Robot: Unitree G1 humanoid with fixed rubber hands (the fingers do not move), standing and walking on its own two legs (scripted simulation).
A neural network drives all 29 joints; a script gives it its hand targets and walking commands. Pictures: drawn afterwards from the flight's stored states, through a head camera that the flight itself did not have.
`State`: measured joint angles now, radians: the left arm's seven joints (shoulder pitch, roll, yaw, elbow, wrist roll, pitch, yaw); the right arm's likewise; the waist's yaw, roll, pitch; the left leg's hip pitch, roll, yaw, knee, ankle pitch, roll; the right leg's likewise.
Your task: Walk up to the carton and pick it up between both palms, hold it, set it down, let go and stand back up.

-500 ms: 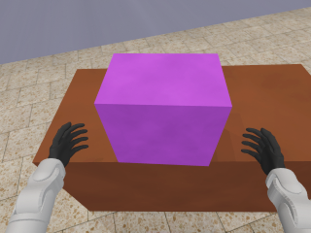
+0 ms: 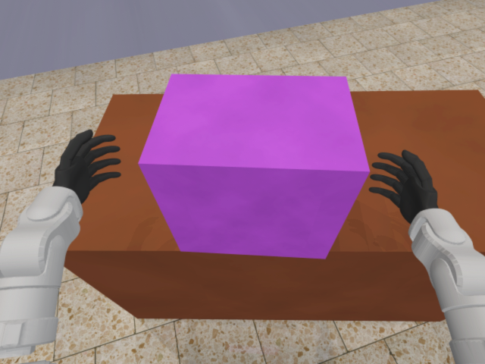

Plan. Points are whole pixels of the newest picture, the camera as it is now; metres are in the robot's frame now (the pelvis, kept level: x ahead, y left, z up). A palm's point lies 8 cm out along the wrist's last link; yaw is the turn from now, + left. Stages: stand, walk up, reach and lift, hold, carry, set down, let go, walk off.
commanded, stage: reach and lift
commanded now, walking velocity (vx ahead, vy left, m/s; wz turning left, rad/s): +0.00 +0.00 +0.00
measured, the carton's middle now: (254, 173) +0.44 +0.00 +0.03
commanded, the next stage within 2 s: none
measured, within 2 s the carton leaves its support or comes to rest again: neither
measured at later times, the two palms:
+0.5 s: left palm (90, 138) +0.40 +0.25 +0.16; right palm (445, 141) +0.38 -0.27 +0.16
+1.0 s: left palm (76, 109) +0.43 +0.27 +0.19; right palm (423, 118) +0.42 -0.25 +0.17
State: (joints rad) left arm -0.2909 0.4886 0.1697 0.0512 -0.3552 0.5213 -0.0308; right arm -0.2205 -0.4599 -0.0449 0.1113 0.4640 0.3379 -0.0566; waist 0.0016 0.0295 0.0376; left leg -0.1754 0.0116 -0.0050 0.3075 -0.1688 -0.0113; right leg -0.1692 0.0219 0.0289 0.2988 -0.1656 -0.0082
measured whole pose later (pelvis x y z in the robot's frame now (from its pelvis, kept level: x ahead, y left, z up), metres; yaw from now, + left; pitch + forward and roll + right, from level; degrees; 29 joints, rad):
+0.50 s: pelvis -0.01 +0.00 +0.00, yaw -2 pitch +7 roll +0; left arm -0.66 0.50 0.13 0.31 -0.34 0.65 0.03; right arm -0.64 -0.60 -0.01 0.44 0.55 0.42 0.03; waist -0.01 -0.01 -0.04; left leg -0.30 0.02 0.01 0.35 -0.17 -0.01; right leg -0.29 0.03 0.05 0.32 -0.15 -0.01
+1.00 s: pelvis -0.02 +0.00 -0.01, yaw +1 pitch +13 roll -1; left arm -1.02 0.57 -0.01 0.76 -0.40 0.55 0.04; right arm -0.91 -0.53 -0.02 0.79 0.46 0.39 0.02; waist -0.03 -0.01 -0.14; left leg -0.48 0.01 -0.04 0.42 -0.17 -0.01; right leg -0.43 0.03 -0.01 0.36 -0.14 -0.01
